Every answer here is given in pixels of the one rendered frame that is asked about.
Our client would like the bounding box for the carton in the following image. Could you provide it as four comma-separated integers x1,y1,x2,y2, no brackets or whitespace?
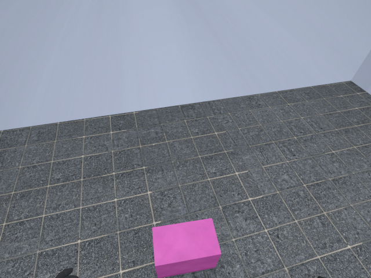
152,218,221,278

